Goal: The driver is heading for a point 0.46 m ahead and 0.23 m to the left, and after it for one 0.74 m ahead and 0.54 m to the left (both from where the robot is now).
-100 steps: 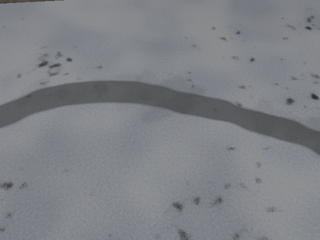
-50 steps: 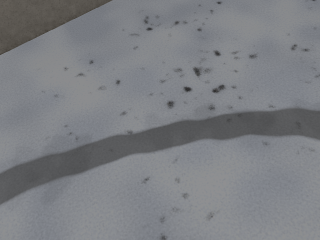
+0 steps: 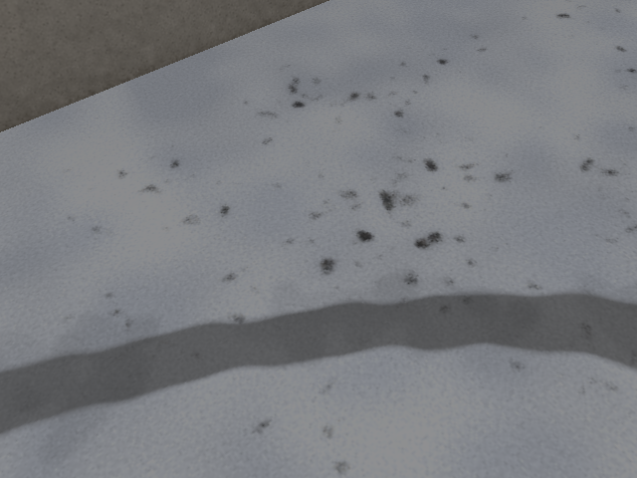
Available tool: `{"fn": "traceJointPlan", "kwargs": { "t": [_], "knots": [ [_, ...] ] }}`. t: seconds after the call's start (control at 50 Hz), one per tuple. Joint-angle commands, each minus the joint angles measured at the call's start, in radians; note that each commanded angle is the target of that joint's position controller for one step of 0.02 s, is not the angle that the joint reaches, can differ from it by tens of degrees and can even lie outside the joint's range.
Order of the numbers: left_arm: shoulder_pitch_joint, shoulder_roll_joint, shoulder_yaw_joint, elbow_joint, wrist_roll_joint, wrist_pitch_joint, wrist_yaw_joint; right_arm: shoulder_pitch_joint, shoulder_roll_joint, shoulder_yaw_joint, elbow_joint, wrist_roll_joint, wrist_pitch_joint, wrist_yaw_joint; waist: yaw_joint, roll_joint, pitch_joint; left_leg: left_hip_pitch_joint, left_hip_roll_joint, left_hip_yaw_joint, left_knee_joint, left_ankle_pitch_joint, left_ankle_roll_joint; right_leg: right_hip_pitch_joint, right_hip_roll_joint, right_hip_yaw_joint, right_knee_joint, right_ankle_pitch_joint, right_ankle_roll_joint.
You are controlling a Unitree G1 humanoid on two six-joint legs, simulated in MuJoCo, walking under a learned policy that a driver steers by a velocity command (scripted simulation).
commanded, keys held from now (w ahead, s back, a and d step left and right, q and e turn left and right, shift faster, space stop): w+q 1.00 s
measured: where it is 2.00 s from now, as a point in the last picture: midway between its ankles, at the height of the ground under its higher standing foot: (174, 330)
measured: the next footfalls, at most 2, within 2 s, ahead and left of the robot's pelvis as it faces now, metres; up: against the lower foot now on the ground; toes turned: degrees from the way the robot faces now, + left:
left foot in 0.26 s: +0.31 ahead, +0.13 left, +0.00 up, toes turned +10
right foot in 0.76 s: +0.63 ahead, +0.02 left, +0.00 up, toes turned +30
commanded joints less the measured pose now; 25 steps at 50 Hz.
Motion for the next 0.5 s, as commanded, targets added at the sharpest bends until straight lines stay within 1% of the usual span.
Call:
{"fn": "traceJointPlan", "kwargs": {
  "t": [0.02,0.04,0.06,0.1,0.12,0.14,0.16,0.18,0.2,0.22,0.24,0.26,0.28,0.3,0.32,0.34,0.36,0.38,0.4,0.42,0.46,0.5],
  "knots": [
    [-0.051,0.171,0.043,-0.046,-0.001,-0.022,0.008,-0.072,-0.018,0.001,-0.101,-0.008,-0.01,0.002,-0.002,-0.117,0.067,-0.089,0.021,0.011,-0.146,0.135,-0.027,-0.01,-0.25,0.091,-0.167,0.255,-0.122],
    [-0.049,0.17,0.042,-0.046,-0.005,-0.018,0.011,-0.107,-0.014,0.004,-0.112,-0.008,-0.008,0.005,0.013,-0.11,0.071,-0.082,0.018,0.027,-0.188,0.167,-0.028,0.002,-0.251,0.068,-0.166,0.281,-0.118],
    [-0.04,0.17,0.04,-0.039,-0.012,-0.012,0.01,-0.129,-0.01,0.006,-0.127,-0.006,-0.007,0.012,0.018,-0.117,0.079,-0.077,0.015,0.038,-0.231,0.178,-0.021,0.013,-0.252,0.043,-0.163,0.305,-0.121],
    [-0.01,0.182,0.043,-0.022,-0.018,-0.003,0.01,-0.192,-0.001,0.013,-0.16,-0.005,-0.007,0.026,0.039,-0.102,0.107,-0.084,0.013,0.069,-0.302,0.197,-0.002,0.046,-0.271,0.006,-0.157,0.34,-0.118],
    [0.003,0.193,0.047,-0.014,-0.017,0.002,0.012,-0.224,0.006,0.017,-0.179,-0.006,-0.009,0.032,0.048,-0.082,0.119,-0.091,0.011,0.091,-0.333,0.198,0.007,0.072,-0.283,-0.006,-0.149,0.355,-0.11],
    [0.012,0.197,0.049,-0.007,-0.02,0.009,0.013,-0.243,0.007,0.017,-0.193,-0.005,-0.011,0.038,0.048,-0.083,0.124,-0.092,0.005,0.104,-0.357,0.18,0.019,0.101,-0.291,-0.018,-0.132,0.395,-0.104],
    [0.011,0.204,0.051,-0.004,-0.022,0.017,0.016,-0.249,0.003,0.016,-0.205,-0.004,-0.012,0.045,0.038,-0.093,0.121,-0.081,-0.005,0.119,-0.374,0.149,0.035,0.13,-0.299,-0.033,-0.103,0.481,-0.097],
    [0.009,0.219,0.056,-0.001,-0.021,0.019,0.016,-0.237,-0.012,0.009,-0.216,-0.004,-0.014,0.052,0.019,-0.114,0.104,-0.039,-0.022,0.146,-0.385,0.125,0.054,0.141,-0.301,-0.05,-0.066,0.621,-0.086],
    [0.001,0.236,0.062,-0.004,-0.023,0.022,0.02,-0.214,-0.032,-0.001,-0.219,-0.005,-0.011,0.053,-0.004,-0.138,0.07,0.014,-0.052,0.172,-0.377,0.076,0.074,0.166,-0.302,-0.065,-0.003,0.806,-0.077],
    [-0.015,0.254,0.067,-0.016,-0.025,0.034,0.028,-0.163,-0.054,-0.012,-0.211,-0.008,-0.004,0.049,-0.04,-0.157,0.02,0.085,-0.096,0.199,-0.37,0.003,0.096,0.196,-0.297,-0.081,0.102,1.005,-0.07],
    [-0.021,0.265,0.071,-0.023,-0.023,0.045,0.036,-0.05,-0.09,-0.032,-0.19,-0.006,0.002,0.044,-0.104,-0.164,-0.052,0.224,-0.131,0.211,-0.377,-0.02,0.122,0.182,-0.289,-0.088,0.261,1.107,-0.059],
    [-0.039,0.266,0.071,-0.034,-0.027,0.05,0.04,0.104,-0.136,-0.059,-0.156,-0.004,0.008,0.028,-0.194,-0.134,-0.131,0.471,-0.152,0.188,-0.443,0.034,0.16,0.061,-0.257,-0.105,0.482,1.049,-0.03],
    [-0.007,0.205,0.049,-0.059,-0.002,0.037,0.038,0.223,-0.206,-0.079,-0.128,-0.003,0.022,0.002,-0.213,0.025,-0.225,0.786,0.013,-0.074,-0.448,0.049,0.215,-0.215,-0.186,-0.092,0.803,0.49,0.004],
    [0.068,0.097,0.014,-0.11,0.0,0.004,0.019,0.156,-0.266,-0.079,-0.163,-0.01,0.011,-0.001,-0.091,0.224,-0.346,1.044,0.264,-0.706,-0.612,-0.131,0.428,-0.603,0.049,0.058,1.168,-0.313,0.054],
    [-0.037,0.206,0.036,-0.128,-0.026,-0.034,-0.002,0.171,-0.187,-0.062,-0.168,-0.014,0.002,0.002,-0.171,0.084,-0.379,1.023,0.27,-0.744,-0.708,-0.224,0.4,-0.694,-0.007,0.242,1.218,-0.275,0.038],
    [-0.117,0.212,0.037,-0.166,-0.056,-0.048,-0.009,0.14,-0.151,-0.05,-0.157,-0.02,-0.008,0.001,-0.154,0.024,-0.223,0.893,0.235,-0.588,-0.721,-0.19,0.349,-0.729,-0.05,0.223,1.162,-0.193,0.023],
    [-0.137,0.19,0.03,-0.172,-0.042,-0.054,-0.002,0.081,-0.135,-0.044,-0.157,-0.016,-0.016,0.004,-0.099,-0.092,-0.112,0.723,0.186,-0.465,-0.731,-0.063,0.316,-0.704,-0.094,0.208,1.058,-0.128,0.023],
    [-0.131,0.193,0.036,-0.167,-0.019,-0.048,0.006,0.026,-0.111,-0.038,-0.167,-0.019,-0.021,0.004,-0.062,-0.099,-0.081,0.62,0.145,-0.381,-0.736,0.049,0.296,-0.647,-0.127,0.204,0.969,-0.089,0.032],
    [-0.109,0.196,0.04,-0.162,-0.011,-0.034,0.006,-0.004,-0.099,-0.032,-0.178,-0.028,-0.022,0.001,-0.034,-0.073,-0.059,0.539,0.117,-0.335,-0.76,0.12,0.292,-0.593,-0.142,0.204,0.944,-0.067,0.043],
    [-0.093,0.194,0.041,-0.163,-0.003,-0.022,0.007,-0.014,-0.102,-0.033,-0.175,-0.026,-0.024,-0.002,-0.019,-0.053,-0.05,0.489,0.106,-0.319,-0.779,0.164,0.299,-0.571,-0.146,0.196,0.909,-0.055,0.061],
    [-0.101,0.17,0.035,-0.169,0.01,-0.004,0.012,0.003,-0.112,-0.035,-0.153,-0.018,-0.028,-0.012,-0.015,-0.045,-0.032,0.412,0.089,-0.254,-0.791,0.247,0.304,-0.559,-0.148,0.17,0.83,-0.027,0.101],
    [-0.178,0.147,0.025,-0.196,0.012,0.002,0.017,0.029,-0.135,-0.04,-0.135,-0.017,-0.023,-0.026,-0.038,-0.033,-0.005,0.368,0.055,-0.204,-0.793,0.249,0.285,-0.576,-0.135,0.153,0.702,0.076,0.129]
  ]
}}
